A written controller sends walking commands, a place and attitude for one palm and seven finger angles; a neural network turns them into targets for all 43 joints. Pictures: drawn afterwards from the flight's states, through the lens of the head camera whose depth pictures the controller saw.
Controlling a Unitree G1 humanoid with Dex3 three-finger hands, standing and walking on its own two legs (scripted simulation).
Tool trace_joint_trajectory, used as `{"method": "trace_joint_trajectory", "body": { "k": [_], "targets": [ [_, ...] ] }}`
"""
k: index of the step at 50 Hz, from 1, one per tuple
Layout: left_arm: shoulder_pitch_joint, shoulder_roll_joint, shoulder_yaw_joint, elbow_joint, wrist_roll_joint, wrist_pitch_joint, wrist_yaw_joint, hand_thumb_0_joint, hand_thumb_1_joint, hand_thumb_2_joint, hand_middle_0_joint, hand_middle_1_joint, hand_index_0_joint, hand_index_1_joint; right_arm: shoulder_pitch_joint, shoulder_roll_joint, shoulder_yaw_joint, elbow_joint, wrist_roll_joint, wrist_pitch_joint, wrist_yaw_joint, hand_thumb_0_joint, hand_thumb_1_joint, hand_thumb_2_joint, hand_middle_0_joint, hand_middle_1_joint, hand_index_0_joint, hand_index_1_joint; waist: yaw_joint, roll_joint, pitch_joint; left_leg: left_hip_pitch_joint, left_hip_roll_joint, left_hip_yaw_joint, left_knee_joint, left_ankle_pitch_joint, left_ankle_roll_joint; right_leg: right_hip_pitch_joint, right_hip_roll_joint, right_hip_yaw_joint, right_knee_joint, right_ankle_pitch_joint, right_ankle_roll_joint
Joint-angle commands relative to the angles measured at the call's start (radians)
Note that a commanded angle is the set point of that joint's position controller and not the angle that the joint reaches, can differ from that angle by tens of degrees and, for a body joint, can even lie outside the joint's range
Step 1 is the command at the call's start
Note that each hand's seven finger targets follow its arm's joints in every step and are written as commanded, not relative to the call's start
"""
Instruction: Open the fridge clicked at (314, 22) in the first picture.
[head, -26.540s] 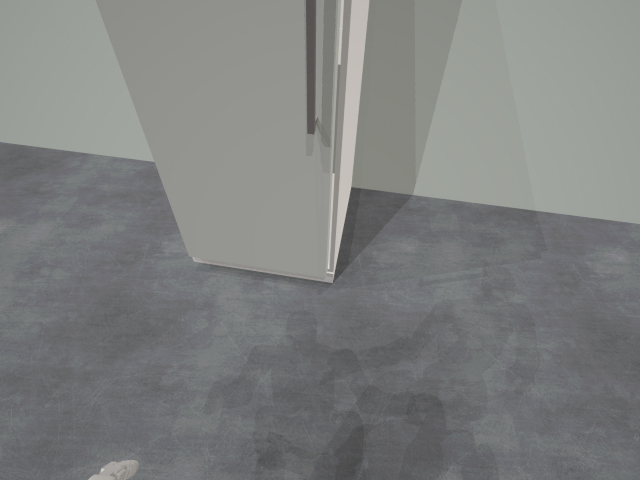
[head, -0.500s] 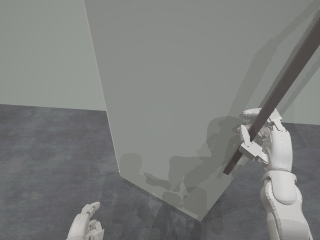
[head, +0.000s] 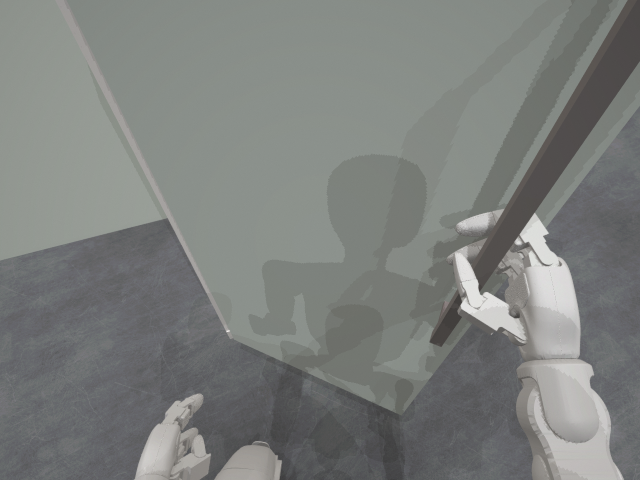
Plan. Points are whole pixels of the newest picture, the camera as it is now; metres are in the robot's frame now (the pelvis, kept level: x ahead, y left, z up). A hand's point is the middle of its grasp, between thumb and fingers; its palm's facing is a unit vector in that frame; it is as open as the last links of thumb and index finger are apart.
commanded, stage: walk backward, drawing the door open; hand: right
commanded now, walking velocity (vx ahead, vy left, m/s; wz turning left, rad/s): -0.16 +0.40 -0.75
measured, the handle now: (505, 220) +0.33 -0.14 +0.20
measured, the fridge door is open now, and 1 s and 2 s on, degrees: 43 71 67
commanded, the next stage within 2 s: stop walking and hold the door back in 0.68 s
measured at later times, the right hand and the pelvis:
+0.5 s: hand (387, 388) +0.19 -0.04 +0.14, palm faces +0.51 +0.83 -0.23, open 6.1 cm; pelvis +0.00 +0.24 +0.00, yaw -25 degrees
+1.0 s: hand (274, 459) +0.13 +0.05 +0.14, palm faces +0.88 +0.46 -0.14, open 5.4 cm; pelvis +0.05 +0.42 -0.01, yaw -46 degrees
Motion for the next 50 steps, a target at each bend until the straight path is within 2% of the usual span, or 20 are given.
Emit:
{"method": "trace_joint_trajectory", "body": {
  "k": [1, 4, 6, 9, 13, 14, 15, 16, 17, 18, 23, 27, 29, 31, 34, 38, 44, 46, 48, 50],
  "targets": [
    [-0.137, 0.146, 0.065, -0.142, -0.033, -0.049, 0.002, 0.000, 0.900, 0.900, -0.200, -0.300, -0.200, -0.300, -0.209, -0.059, -0.076, -0.306, -0.004, -0.114, -0.025, 0.000, -0.900, -0.900, 0.450, 1.400, 0.450, 1.400, 0.014, -0.285, -0.267, 0.300, -0.072, 0.129, -0.353, -0.006, -0.037, 0.008, -0.047, 0.094, -0.130, -0.123, -0.156],
    [-0.135, 0.068, 0.046, -0.138, -0.056, -0.034, -0.005, 0.000, 0.900, 0.900, -0.200, -0.300, -0.200, -0.300, -0.207, -0.144, -0.147, -0.372, 0.006, -0.109, -0.042, 0.000, -0.900, -0.900, 0.450, 1.400, 0.450, 1.400, 0.025, 0.110, -0.324, 0.358, 0.115, 0.070, -0.510, 0.170, 0.047, -0.080, 0.164, -0.190, 0.245, -0.220, -0.060],
    [-0.172, 0.081, 0.066, -0.131, -0.054, -0.042, 0.022, 0.000, 0.900, 0.900, -0.200, -0.300, -0.200, -0.300, -0.158, -0.176, -0.223, -0.332, 0.005, -0.106, -0.043, 0.000, -0.900, -0.900, 0.450, 1.400, 0.450, 1.400, -0.040, 0.295, -0.393, 0.329, 0.313, -0.017, -0.495, 0.269, 0.197, -0.183, 0.152, -0.179, 0.726, -0.422, -0.072],
    [-0.197, 0.064, 0.041, -0.146, -0.024, -0.053, 0.046, 0.000, 0.900, 0.900, -0.200, -0.300, -0.200, -0.300, -0.157, -0.096, -0.146, -0.296, 0.006, -0.106, -0.018, 0.000, -0.900, -0.900, 0.450, 1.400, 0.450, 1.400, -0.021, 0.219, -0.257, 0.348, 0.297, 0.038, -0.392, 0.542, 0.253, -0.273, 0.071, -0.175, 0.750, -0.427, -0.066],
    [-0.124, 0.083, 0.031, -0.153, -0.023, -0.050, 0.063, 0.000, 0.900, 0.900, -0.200, -0.300, -0.200, -0.300, -0.173, -0.076, -0.124, -0.321, 0.041, -0.121, -0.018, 0.000, -0.900, -0.900, 0.450, 1.400, 0.450, 1.400, 0.048, 0.087, -0.253, 0.243, 0.170, 0.224, -0.092, 0.514, 0.144, 0.042, 0.073, -0.225, 0.011, -0.093, -0.063],
    [-0.080, 0.107, 0.048, -0.167, -0.014, -0.061, 0.064, 0.000, 0.900, 0.900, -0.200, -0.300, -0.200, -0.300, -0.197, -0.065, -0.103, -0.360, 0.044, -0.129, -0.013, 0.000, -0.900, -0.900, 0.450, 1.400, 0.450, 1.400, 0.082, -0.026, -0.283, -0.094, 0.107, 0.202, 0.122, 0.223, 0.083, 0.384, -0.061, -0.039, -0.104, 0.180, -0.099],
    [-0.089, 0.163, 0.067, -0.174, 0.005, -0.078, 0.057, 0.000, 0.900, 0.900, -0.200, -0.300, -0.200, -0.300, -0.226, -0.060, -0.091, -0.381, 0.028, -0.147, -0.011, 0.000, -0.900, -0.900, 0.450, 1.400, 0.450, 1.400, 0.040, -0.229, -0.321, -0.339, 0.003, 0.117, 0.322, -0.252, 0.012, 0.559, -0.401, 0.483, -0.177, 0.646, -0.199],
    [-0.071, 0.176, 0.055, -0.162, 0.021, -0.080, 0.040, 0.000, 0.900, 0.900, -0.200, -0.300, -0.200, -0.300, -0.240, -0.112, -0.122, -0.371, -0.013, -0.174, -0.013, 0.000, -0.900, -0.900, 0.450, 1.400, 0.450, 1.400, 0.037, -0.101, -0.355, -0.346, 0.035, -0.040, 0.410, -0.221, 0.000, 0.573, -0.494, 0.592, -0.134, 0.681, -0.300],
    [-0.121, 0.197, 0.064, -0.171, 0.015, -0.074, 0.030, 0.000, 0.900, 0.900, -0.200, -0.300, -0.200, -0.300, -0.254, -0.136, -0.160, -0.378, -0.016, -0.182, -0.022, 0.000, -0.900, -0.900, 0.450, 1.400, 0.450, 1.400, 0.020, -0.012, -0.318, -0.361, 0.050, -0.063, 0.392, -0.148, 0.000, 0.515, -0.472, 0.486, -0.137, 0.580, -0.325],
    [-0.121, 0.158, 0.067, -0.170, 0.024, -0.075, 0.036, 0.000, 0.900, 0.900, -0.200, -0.300, -0.200, -0.300, -0.274, -0.164, -0.191, -0.453, -0.011, -0.181, -0.021, 0.000, -0.900, -0.900, 0.450, 1.400, 0.450, 1.400, 0.034, -0.159, -0.334, -0.367, 0.050, -0.052, 0.399, -0.177, -0.010, 0.506, -0.388, 0.433, -0.102, 0.617, -0.303],
    [-0.139, 0.160, 0.075, -0.135, -0.005, -0.079, 0.017, 0.000, 0.900, 0.900, -0.200, -0.300, -0.200, -0.300, -0.192, -0.109, -0.208, -0.337, 0.015, -0.126, -0.027, 0.000, -0.900, -0.900, 0.450, 1.400, 0.450, 1.400, -0.011, -0.247, -0.290, 0.090, 0.035, 0.012, 0.046, 0.071, -0.011, 0.131, -0.148, -0.049, -0.102, 0.203, -0.156],
    [-0.158, 0.151, 0.062, -0.161, -0.038, -0.066, 0.012, 0.000, 0.900, 0.900, -0.200, -0.300, -0.200, -0.300, -0.184, -0.167, -0.279, -0.268, 0.028, -0.114, -0.054, 0.000, -0.900, -0.900, 0.450, 1.400, 0.450, 1.400, -0.016, -0.317, -0.264, 0.382, -0.048, 0.142, -0.249, 0.029, -0.038, -0.101, -0.091, -0.005, -0.121, -0.233, -0.150],
    [-0.145, 0.116, 0.049, -0.158, -0.054, -0.059, 0.013, 0.000, 0.900, 0.900, -0.200, -0.300, -0.200, -0.300, -0.177, -0.210, -0.311, -0.282, 0.026, -0.111, -0.061, 0.000, -0.900, -0.900, 0.450, 1.400, 0.450, 1.400, -0.014, -0.085, -0.269, 0.410, -0.004, 0.138, -0.432, 0.036, -0.030, -0.131, 0.040, -0.079, 0.071, -0.334, -0.102],
    [-0.197, 0.072, 0.039, -0.151, -0.047, -0.054, 0.021, 0.000, 0.900, 0.900, -0.200, -0.300, -0.200, -0.300, -0.175, -0.338, -0.425, -0.305, 0.024, -0.102, -0.077, 0.000, -0.900, -0.900, 0.450, 1.400, 0.450, 1.400, -0.044, 0.354, -0.288, 0.254, 0.335, -0.180, -0.601, -0.020, 0.137, -0.236, 0.166, -0.187, 0.729, -0.467, -0.053],
    [-0.209, 0.103, 0.066, -0.119, -0.030, -0.053, 0.034, 0.000, 0.900, 0.900, -0.200, -0.300, -0.200, -0.300, -0.112, -0.329, -0.440, -0.276, 0.030, -0.128, -0.074, 0.000, -0.900, -0.900, 0.450, 1.400, 0.450, 1.400, -0.028, 0.219, -0.251, 0.293, 0.373, -0.146, -0.485, 0.204, 0.242, -0.332, 0.080, -0.142, 1.001, -0.445, -0.043],
    [-0.194, 0.085, 0.033, -0.145, -0.025, -0.025, 0.047, 0.000, 0.900, 0.900, -0.200, -0.300, -0.200, -0.300, -0.114, -0.272, -0.411, -0.292, 0.056, -0.135, -0.082, 0.000, -0.900, -0.900, 0.450, 1.400, 0.450, 1.400, -0.019, 0.181, -0.243, 0.350, 0.298, 0.132, -0.387, 0.477, 0.203, -0.153, 0.045, -0.216, 0.540, -0.418, -0.052],
    [-0.090, 0.146, 0.028, -0.140, -0.034, -0.021, 0.067, 0.000, 0.900, 0.900, -0.200, -0.300, -0.200, -0.300, -0.416, -0.216, -0.290, -0.020, 0.059, -0.106, -0.141, 0.000, -0.900, -0.900, 0.450, 1.400, 0.450, 1.400, 0.003, 0.090, -0.393, 0.358, 0.346, -0.037, -0.307, 0.532, 0.141, 0.090, 0.090, -0.207, 0.026, -0.167, -0.092],
    [-0.109, 0.204, 0.032, -0.158, -0.042, -0.022, 0.066, 0.000, 0.900, 0.900, -0.200, -0.300, -0.200, -0.300, -0.560, -0.230, -0.263, 0.020, 0.063, -0.126, -0.153, 0.000, -0.900, -0.900, 0.450, 1.400, 0.450, 1.400, 0.005, -0.162, -0.404, 0.167, 0.196, 0.060, -0.107, 0.377, 0.037, 0.267, -0.107, 0.043, -0.074, 0.185, -0.189],
    [-0.113, 0.171, -0.003, -0.148, -0.034, -0.030, 0.055, 0.000, 0.900, 0.900, -0.200, -0.300, -0.200, -0.300, -0.684, -0.266, -0.243, 0.077, 0.058, -0.151, -0.146, 0.000, -0.900, -0.900, 0.450, 1.400, 0.450, 1.400, -0.011, -0.424, -0.387, -0.081, 0.100, 0.056, 0.097, -0.267, -0.001, 0.415, -0.280, 0.203, -0.068, 0.761, -0.293],
    [-0.100, 0.172, 0.002, -0.121, -0.043, -0.012, 0.057, 0.000, 0.900, 0.900, -0.200, -0.300, -0.200, -0.300, -0.771, -0.334, -0.291, 0.240, 0.026, -0.137, -0.147, 0.000, -0.900, -0.900, 0.450, 1.400, 0.450, 1.400, -0.004, -0.257, -0.310, -0.036, 0.069, 0.035, 0.178, -0.187, 0.009, 0.258, -0.213, 0.103, -0.077, 0.460, -0.287]
  ]
}}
